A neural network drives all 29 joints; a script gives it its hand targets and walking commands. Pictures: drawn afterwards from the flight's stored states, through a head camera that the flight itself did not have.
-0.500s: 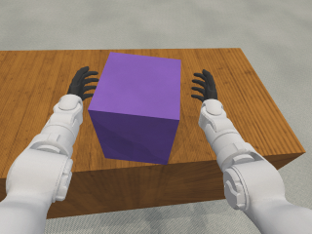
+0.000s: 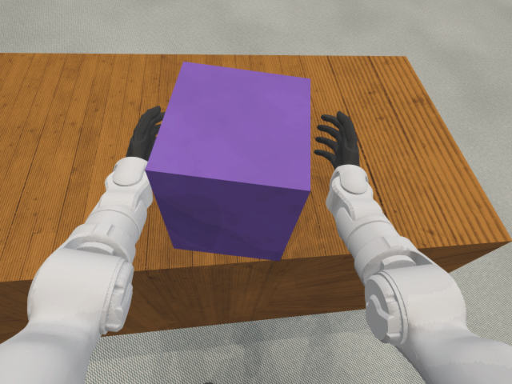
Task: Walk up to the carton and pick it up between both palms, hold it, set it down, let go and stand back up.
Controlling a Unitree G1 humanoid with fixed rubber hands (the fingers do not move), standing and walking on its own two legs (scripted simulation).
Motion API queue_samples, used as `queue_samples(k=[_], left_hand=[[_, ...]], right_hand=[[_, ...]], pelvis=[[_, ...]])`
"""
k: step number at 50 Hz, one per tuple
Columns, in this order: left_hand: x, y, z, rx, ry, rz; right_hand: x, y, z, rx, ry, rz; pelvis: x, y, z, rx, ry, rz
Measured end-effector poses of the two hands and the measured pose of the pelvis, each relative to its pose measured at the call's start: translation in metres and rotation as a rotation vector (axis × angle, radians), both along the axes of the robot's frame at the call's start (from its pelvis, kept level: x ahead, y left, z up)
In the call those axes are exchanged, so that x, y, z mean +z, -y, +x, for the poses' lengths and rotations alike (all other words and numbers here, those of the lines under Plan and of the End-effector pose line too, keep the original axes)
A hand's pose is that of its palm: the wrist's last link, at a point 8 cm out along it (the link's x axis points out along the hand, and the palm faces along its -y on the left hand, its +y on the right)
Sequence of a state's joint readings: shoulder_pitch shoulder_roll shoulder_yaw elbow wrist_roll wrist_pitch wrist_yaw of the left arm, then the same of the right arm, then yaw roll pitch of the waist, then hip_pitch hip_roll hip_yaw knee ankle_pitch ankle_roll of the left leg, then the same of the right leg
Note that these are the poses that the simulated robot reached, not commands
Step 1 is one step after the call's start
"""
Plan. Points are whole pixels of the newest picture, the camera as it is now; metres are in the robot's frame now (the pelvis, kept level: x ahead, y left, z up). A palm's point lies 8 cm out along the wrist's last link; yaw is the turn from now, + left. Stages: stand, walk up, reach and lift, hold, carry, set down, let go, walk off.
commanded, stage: reach and lift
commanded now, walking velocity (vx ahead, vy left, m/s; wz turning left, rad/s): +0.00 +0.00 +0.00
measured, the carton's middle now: (236, 171) +0.46 +0.00 +0.02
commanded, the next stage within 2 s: none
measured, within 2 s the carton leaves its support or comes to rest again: neither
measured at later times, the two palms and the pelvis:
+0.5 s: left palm (143, 157) +0.47 +0.14 +0.05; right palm (330, 168) +0.43 -0.15 +0.06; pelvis +0.00 +0.00 +0.00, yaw +0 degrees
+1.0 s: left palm (144, 157) +0.47 +0.14 +0.05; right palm (330, 169) +0.43 -0.15 +0.06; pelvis +0.00 +0.00 +0.00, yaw +0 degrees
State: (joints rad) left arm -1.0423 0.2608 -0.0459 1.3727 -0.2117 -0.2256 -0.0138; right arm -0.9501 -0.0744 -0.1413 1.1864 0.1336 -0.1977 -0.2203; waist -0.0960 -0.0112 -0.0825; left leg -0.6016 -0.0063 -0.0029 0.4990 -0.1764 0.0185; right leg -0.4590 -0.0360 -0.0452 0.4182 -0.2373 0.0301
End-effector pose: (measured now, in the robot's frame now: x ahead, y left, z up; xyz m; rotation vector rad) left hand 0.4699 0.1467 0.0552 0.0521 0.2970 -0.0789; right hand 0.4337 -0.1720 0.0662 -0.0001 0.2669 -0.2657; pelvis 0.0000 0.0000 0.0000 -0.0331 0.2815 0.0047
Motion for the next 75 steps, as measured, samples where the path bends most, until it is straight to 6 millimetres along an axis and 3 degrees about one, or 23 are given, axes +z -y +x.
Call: queue_samples(k=[7,11,75], left_hand=[[0.002,0.003,0.0,-0.002,0.021,0.002],[0.001,0.002,-0.001,-0.005,0.027,0.006],[-0.003,0.002,-0.001,0.003,0.033,-0.019]], right_hand=[[-0.001,-0.021,-0.002,0.044,0.036,0.003],[-0.004,-0.023,-0.006,0.007,0.062,0.005],[-0.006,-0.024,-0.008,0.009,0.079,-0.016]], pelvis=[[0.0,0.0,0.0,0.0,0.0,0.0],[0.001,-0.001,-0.001,-0.001,-0.007,-0.001],[0.004,0.0,-0.002,-0.002,-0.033,0.001]])
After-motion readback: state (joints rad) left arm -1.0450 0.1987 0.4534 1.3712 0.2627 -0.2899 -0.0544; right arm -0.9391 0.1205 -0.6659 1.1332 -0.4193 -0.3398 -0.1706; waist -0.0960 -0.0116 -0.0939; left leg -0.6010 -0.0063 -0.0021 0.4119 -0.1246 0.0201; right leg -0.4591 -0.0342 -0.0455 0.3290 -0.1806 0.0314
